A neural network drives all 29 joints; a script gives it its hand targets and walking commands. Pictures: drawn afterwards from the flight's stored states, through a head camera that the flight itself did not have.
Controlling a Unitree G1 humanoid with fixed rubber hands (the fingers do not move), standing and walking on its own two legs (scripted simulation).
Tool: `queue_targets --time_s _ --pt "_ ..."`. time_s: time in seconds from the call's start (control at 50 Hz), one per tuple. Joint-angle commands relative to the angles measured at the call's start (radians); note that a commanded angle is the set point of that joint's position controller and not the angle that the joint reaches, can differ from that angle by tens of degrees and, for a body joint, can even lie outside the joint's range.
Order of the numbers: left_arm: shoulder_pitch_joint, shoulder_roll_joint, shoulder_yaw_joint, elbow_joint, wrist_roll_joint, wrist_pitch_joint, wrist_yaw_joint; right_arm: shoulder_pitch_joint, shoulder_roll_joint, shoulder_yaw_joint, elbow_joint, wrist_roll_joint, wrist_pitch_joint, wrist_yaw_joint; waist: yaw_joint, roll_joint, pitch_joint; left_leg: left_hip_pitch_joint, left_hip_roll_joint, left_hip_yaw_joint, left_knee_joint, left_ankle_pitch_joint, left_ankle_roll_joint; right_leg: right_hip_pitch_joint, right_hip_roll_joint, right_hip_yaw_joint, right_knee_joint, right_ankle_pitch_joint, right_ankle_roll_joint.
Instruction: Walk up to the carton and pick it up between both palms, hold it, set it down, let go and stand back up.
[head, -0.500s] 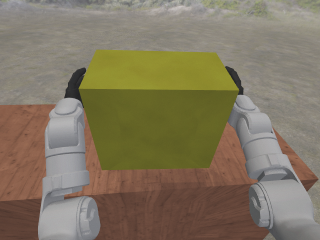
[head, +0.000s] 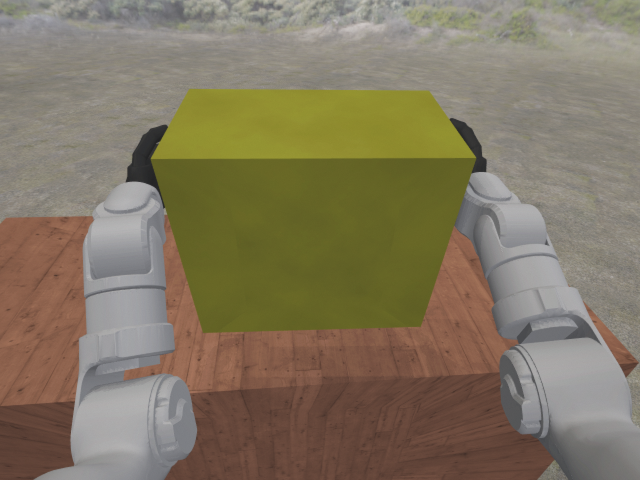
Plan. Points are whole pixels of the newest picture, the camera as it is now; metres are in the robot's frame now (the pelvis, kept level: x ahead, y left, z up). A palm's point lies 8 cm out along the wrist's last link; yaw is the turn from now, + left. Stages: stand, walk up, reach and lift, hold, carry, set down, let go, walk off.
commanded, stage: hold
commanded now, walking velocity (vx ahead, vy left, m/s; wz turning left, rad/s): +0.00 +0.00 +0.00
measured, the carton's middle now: (312, 215) +0.37 +0.00 +0.22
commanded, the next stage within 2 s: none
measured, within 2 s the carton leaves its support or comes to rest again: neither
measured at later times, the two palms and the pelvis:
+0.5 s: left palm (138, 168) +0.36 +0.19 +0.29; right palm (475, 145) +0.37 -0.19 +0.31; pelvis +0.00 -0.01 +0.00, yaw +0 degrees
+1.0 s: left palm (136, 172) +0.36 +0.19 +0.28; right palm (473, 147) +0.37 -0.18 +0.31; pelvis +0.00 +0.00 +0.00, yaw +0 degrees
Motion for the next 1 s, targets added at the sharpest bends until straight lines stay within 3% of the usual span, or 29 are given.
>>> queue_targets --time_s 0.0,0.06,0.14,0.2,0.28,0.42,0.6,0.74,0.98 --pt "-0.753 -0.51 -0.445 -0.166 -0.202 -0.038 -0.103 -0.803 0.565 0.322 -0.323 0.204 -0.006 0.147 0.018 0.086 -0.352 0.041 -0.106 0.037 0.006 0.345 -0.011 0.12 0.121 0.012 0.01 0.156 -0.007" --pt "-0.746 -0.5 -0.445 -0.176 -0.217 -0.007 -0.084 -0.816 0.539 0.339 -0.318 0.242 0.024 0.149 0.025 0.086 -0.335 0.023 -0.098 0.039 0.005 0.361 -0.013 0.111 0.13 0.018 0.015 0.138 -0.009" --pt "-0.752 -0.481 -0.394 -0.079 -0.187 0.026 -0.108 -0.823 0.513 0.285 -0.219 0.209 0.06 0.155 0.024 0.055 -0.224 -0.076 -0.094 0.049 -0.056 0.18 0.008 0.106 0.115 0.035 0.0 0.051 -0.018" --pt "-0.819 -0.485 -0.399 -0.064 -0.2 0.021 -0.127 -0.853 0.525 0.243 -0.193 0.202 0.073 0.157 0.021 0.069 -0.243 -0.102 -0.097 0.042 -0.064 0.12 0.006 0.106 0.106 0.047 -0.002 0.046 -0.022" --pt "-0.889 -0.481 -0.409 -0.07 -0.234 0.004 -0.125 -0.873 0.545 0.231 -0.176 0.223 0.086 0.156 0.015 0.089 -0.311 -0.075 -0.105 0.032 -0.036 0.16 -0.004 0.091 0.103 0.05 -0.002 0.09 -0.014" --pt "-0.859 -0.429 -0.332 0.022 -0.199 0.01 -0.152 -0.891 0.536 0.228 -0.134 0.229 0.107 0.145 0.041 0.046 -0.296 -0.1 -0.105 0.028 -0.042 0.147 0.016 0.115 0.098 0.049 -0.009 0.092 -0.016" --pt "-0.863 -0.44 -0.338 0.005 -0.218 0.007 -0.159 -0.896 0.523 0.231 -0.189 0.248 0.107 0.135 0.023 0.046 -0.309 -0.063 -0.104 0.024 -0.021 0.228 0.005 0.111 0.108 0.044 -0.009 0.137 -0.016" --pt "-0.885 -0.465 -0.366 -0.031 -0.235 0.004 -0.156 -0.885 0.511 0.218 -0.192 0.246 0.11 0.139 0.01 0.088 -0.317 -0.062 -0.102 0.016 -0.018 0.235 -0.014 0.109 0.109 0.048 -0.004 0.131 -0.024" --pt "-0.884 -0.466 -0.365 -0.044 -0.231 0.006 -0.136 -0.887 0.519 0.236 -0.176 0.256 0.111 0.152 0.03 0.086 -0.326 -0.075 -0.099 0.013 -0.023 0.223 -0.013 0.107 0.115 0.045 0.003 0.119 -0.022"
